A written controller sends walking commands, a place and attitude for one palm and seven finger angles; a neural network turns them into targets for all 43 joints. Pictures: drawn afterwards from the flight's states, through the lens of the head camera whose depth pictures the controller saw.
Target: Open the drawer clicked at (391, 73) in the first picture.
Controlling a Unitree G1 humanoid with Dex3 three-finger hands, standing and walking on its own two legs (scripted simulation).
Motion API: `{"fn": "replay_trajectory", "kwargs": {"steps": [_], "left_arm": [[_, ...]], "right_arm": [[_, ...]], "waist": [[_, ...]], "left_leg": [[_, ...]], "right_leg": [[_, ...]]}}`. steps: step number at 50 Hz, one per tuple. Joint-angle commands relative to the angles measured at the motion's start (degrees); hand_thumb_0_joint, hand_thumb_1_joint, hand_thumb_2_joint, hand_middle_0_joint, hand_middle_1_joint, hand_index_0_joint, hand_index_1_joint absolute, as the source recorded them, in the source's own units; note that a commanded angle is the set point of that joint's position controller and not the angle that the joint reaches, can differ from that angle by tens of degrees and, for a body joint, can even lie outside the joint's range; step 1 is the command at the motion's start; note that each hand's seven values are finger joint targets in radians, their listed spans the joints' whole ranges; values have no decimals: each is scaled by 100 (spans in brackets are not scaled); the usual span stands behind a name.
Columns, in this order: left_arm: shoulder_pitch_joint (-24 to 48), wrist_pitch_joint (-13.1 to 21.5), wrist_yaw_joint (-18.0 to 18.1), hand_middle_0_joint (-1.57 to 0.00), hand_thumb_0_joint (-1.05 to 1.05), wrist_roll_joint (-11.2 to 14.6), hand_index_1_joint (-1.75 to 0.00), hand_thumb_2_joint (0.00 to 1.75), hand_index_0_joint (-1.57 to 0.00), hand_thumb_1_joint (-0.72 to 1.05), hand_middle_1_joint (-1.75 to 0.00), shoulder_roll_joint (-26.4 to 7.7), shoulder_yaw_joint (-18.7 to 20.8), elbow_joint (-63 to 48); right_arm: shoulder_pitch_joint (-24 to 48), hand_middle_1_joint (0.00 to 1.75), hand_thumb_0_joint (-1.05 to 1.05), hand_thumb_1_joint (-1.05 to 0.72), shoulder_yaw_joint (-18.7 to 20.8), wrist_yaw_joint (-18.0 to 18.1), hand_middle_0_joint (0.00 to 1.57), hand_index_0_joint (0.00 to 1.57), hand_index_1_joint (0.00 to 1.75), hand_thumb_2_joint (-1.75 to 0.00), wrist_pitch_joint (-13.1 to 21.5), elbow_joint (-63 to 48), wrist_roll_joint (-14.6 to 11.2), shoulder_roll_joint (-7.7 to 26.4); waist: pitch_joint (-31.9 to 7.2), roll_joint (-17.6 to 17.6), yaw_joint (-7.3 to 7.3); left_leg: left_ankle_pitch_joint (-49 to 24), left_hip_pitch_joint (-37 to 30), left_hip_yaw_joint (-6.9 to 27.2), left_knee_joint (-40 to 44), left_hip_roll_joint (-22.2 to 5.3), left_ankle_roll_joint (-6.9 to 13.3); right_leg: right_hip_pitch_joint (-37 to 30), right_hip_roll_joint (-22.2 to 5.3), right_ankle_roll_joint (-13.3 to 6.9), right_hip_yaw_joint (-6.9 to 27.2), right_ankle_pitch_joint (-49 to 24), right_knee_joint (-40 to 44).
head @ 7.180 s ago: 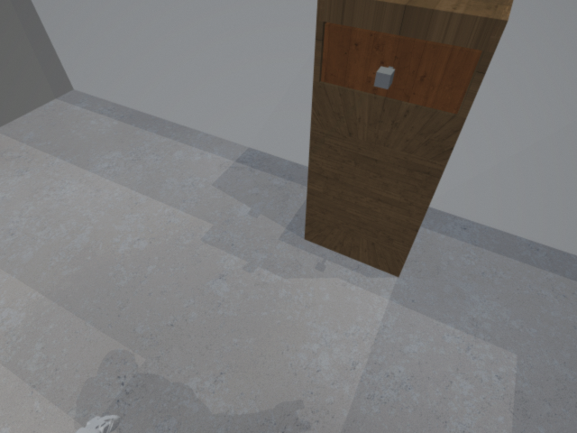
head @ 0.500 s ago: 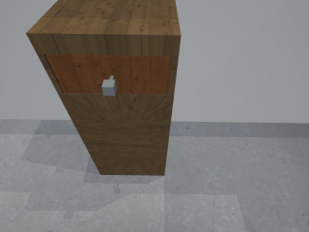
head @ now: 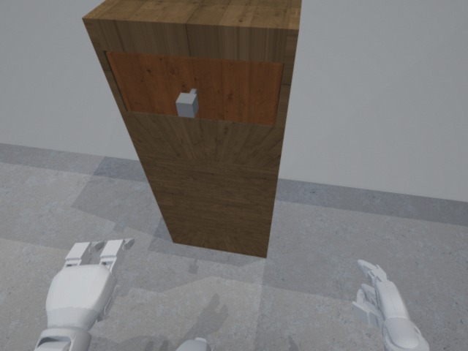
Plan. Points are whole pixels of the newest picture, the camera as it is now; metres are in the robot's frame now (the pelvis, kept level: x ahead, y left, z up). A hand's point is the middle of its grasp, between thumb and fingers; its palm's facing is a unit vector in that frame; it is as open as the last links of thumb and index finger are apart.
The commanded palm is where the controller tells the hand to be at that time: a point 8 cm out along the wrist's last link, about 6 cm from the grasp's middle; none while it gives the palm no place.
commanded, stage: raise the hand with hooked fingers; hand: left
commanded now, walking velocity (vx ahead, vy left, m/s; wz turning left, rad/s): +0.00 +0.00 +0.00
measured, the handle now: (190, 100) +0.58 +0.22 +0.10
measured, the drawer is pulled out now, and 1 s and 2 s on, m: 0.00 0.00 0.00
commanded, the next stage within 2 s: move the hooked fingers above the handle in 1.36 s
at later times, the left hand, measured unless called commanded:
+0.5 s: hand (104, 196) +0.29 +0.27 +0.12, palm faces +0.13 -0.08 -0.99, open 12.2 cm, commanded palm +0.26 +0.27 +0.18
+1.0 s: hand (71, 120) +0.34 +0.30 +0.22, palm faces +0.15 -0.04 -0.99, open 13.8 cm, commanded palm +0.30 +0.30 +0.27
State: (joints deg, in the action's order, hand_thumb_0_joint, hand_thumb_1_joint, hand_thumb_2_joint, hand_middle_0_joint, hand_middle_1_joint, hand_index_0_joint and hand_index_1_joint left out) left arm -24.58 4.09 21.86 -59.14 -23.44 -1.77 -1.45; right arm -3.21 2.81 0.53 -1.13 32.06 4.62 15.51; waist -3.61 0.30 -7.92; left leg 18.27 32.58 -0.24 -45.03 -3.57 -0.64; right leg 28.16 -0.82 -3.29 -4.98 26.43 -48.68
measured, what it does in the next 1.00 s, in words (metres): shifts its weight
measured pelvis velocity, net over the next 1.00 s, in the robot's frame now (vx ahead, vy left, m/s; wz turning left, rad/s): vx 0.01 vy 0.06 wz -0.02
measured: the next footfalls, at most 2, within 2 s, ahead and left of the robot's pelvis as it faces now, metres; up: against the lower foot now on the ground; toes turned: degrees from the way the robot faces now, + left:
none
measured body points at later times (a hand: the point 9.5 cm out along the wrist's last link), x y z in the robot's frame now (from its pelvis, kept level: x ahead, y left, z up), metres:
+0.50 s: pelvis +0.03 +0.03 +0.03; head +0.04 -0.01 +0.47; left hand +0.28 +0.27 +0.17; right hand +0.20 -0.22 -0.09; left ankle +0.05 +0.17 -0.70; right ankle -0.01 -0.08 -0.70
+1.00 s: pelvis +0.01 +0.06 +0.04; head +0.01 +0.02 +0.49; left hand +0.33 +0.30 +0.28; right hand +0.23 -0.14 -0.06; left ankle +0.05 +0.17 -0.70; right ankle -0.01 -0.08 -0.70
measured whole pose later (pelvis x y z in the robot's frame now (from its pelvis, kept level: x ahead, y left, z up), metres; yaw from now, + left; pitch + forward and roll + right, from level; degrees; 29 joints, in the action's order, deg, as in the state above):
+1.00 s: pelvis +0.01 +0.06 +0.04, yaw -1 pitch -1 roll +0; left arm 15.1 -9.3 -8.1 -49.0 -33.4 -1.5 -3.7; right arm -4.0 -2.7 -0.3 -7.3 35.9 -1.0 13.9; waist 0.3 5.5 -5.8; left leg 10.1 12.7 -1.1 -24.2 0.9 1.0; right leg 7.9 -3.7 1.8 -2.4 15.6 -25.1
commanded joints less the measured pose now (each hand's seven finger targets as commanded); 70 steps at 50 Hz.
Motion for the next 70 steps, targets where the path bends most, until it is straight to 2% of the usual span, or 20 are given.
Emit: {"fn": "replay_trajectory", "kwargs": {"steps": [1,4,6,7,10,14,16,20,25,29,34,41,48,52,55,57,62,66,67,70], "left_arm": [[2265,483,338,-25,0,223,-72,62,-25,25,-72,-1261,850,-1846],[2016,28,62,-25,0,301,-76,59,-25,18,-76,-1191,815,-1042],[1326,-496,-276,-25,0,487,-80,57,-25,13,-80,-1173,909,-451],[1211,-695,-491,-26,0,567,-81,56,-26,11,-81,-1172,853,-438],[1186,-959,-1057,-26,0,776,-86,53,-26,4,-86,-1359,858,-827],[1523,-554,-1346,-27,0,857,-92,49,-27,-6,-92,-1535,1049,-1590],[1816,-250,-1211,-27,0,814,-94,47,-27,-10,-94,-1748,1315,-1894],[2281,62,-807,-28,0,713,-100,43,-28,-20,-100,-1689,1435,-1895],[3082,-452,-752,-29,0,694,-108,38,-29,-31,-108,-1594,1147,-1593],[3551,-960,-1266,-29,0,840,-114,34,-29,-41,-114,-1515,680,-1647],[4013,-1288,-1959,-30,0,821,-120,30,-30,-50,-120,-1876,724,-1703],[5087,-1279,-2438,-30,0,886,-120,30,-30,-50,-120,-2250,1021,-1435],[6024,-1240,-2886,-30,0,999,-120,30,-30,-50,-120,-2194,672,-1275],[5323,-1204,-3174,-30,0,1054,-120,30,-30,-50,-120,-1998,591,-873],[5280,-1007,-3218,-30,0,1087,-120,30,-30,-50,-120,-2241,840,-1166],[5431,-785,-3144,-30,0,1123,-120,30,-30,-50,-120,-2370,991,-1478],[5604,-355,-2690,-30,0,1273,-120,30,-30,-50,-120,-2624,1429,-1655],[5546,-484,-2427,-30,0,1299,-120,30,-30,-50,-120,-2441,1394,-1123],[5542,-569,-2421,-30,0,1303,-120,30,-30,-50,-120,-2325,1252,-895],[5524,-814,-2482,-30,0,1192,-120,30,-30,-50,-120,-2183,962,-824]], "right_arm": [[400,30,0,-90,59,97,20,20,30,-90,270,-664,26,280],[499,30,0,-90,10,111,20,20,30,-90,147,-575,-84,271],[582,30,0,-90,-26,120,20,20,30,-90,41,-639,-235,289],[587,30,0,-90,-71,126,20,20,30,-90,-24,-646,-285,306],[678,30,0,-90,-148,150,20,20,30,-90,-91,-757,-332,369],[624,30,0,-90,-155,190,20,20,30,-90,-13,-761,-287,362],[576,30,0,-90,-122,236,20,20,30,-90,74,-748,-239,356],[438,30,0,-90,-12,213,20,20,30,-90,128,-538,-236,338],[426,30,0,-90,88,144,20,20,30,-90,30,-413,-389,412],[588,30,0,-90,30,116,20,20,30,-90,-74,-482,-500,458],[681,30,0,-90,-111,93,20,20,30,-90,-260,-560,-512,477],[745,30,0,-90,-249,14,20,20,30,-90,-377,-513,-545,449],[698,30,0,-90,-262,-7,20,20,30,-90,-352,-455,-569,507],[646,30,0,-90,-277,-49,20,20,30,-90,-355,-504,-587,538],[650,30,0,-90,-249,-44,20,20,30,-90,-343,-568,-566,587],[681,30,0,-90,-254,-47,20,20,30,-90,-259,-577,-547,553],[599,30,0,-90,-208,1,20,20,30,-90,-70,-458,-531,498],[605,30,0,-90,-166,-13,20,20,30,-90,-31,-315,-612,520],[593,30,0,-90,-180,-10,20,20,30,-90,-42,-280,-605,521],[678,30,0,-90,-180,-15,20,20,30,-90,-96,-319,-629,574]], "waist": [[-1026,268,703],[-738,199,571],[-858,-157,329],[-899,-463,269],[-947,-646,184],[-889,-453,189],[-941,-474,166],[-986,85,247],[-1172,334,331],[-1088,343,351],[-1015,173,298],[-897,426,263],[-990,417,374],[-805,115,296],[-877,-8,251],[-998,142,236],[-1014,376,184],[-642,412,215],[-553,250,237],[-634,232,249]], "left_leg": [[-637,-1508,9,-165,643,296],[-702,-1147,-55,247,599,278],[-884,-927,-127,570,587,234],[-1026,-870,-150,710,599,227],[-1163,-974,-220,1007,632,243],[-1268,-1345,-212,1230,609,284],[-1321,-1511,-211,1257,600,302],[-1618,-1932,-208,1266,615,273],[-1941,-2262,-210,1452,560,226],[-2123,-2459,-113,1740,519,194],[-2503,-2647,-13,2013,464,169],[-2514,-2841,51,2257,404,104],[-2090,-2987,74,2406,422,105],[-1872,-2759,17,2465,444,136],[-1821,-2724,-37,2479,462,181],[-1772,-2765,-39,2469,484,192],[-1701,-2803,-49,2425,525,201],[-1465,-2654,-95,2461,505,152],[-1391,-2578,-136,2477,511,156],[-1347,-2534,-178,2498,530,151]], "right_leg": [[655,-3,68,1410,-918,1544],[123,9,175,1119,-1469,1592],[-559,17,232,1062,-2017,1624],[-911,-14,288,1039,-2470,1599],[-1558,-105,422,952,-3188,1576],[-1609,-106,416,787,-3034,1758],[-1570,-91,407,775,-2853,1887],[-1288,-37,280,550,-2756,1907],[-1347,39,229,316,-2677,1919],[-1554,96,231,235,-2592,2032],[-1853,149,215,199,-2618,2201],[-1975,207,157,183,-2303,2456],[-1918,179,173,178,-2001,2646],[-1996,160,176,158,-1926,2692],[-2092,151,201,187,-1987,2710],[-2144,147,202,199,-1904,2722],[-2129,127,215,244,-1811,2818],[-1924,149,227,251,-1569,2939],[-1925,95,244,250,-1532,2947],[-1971,66,256,287,-1562,2907]]}}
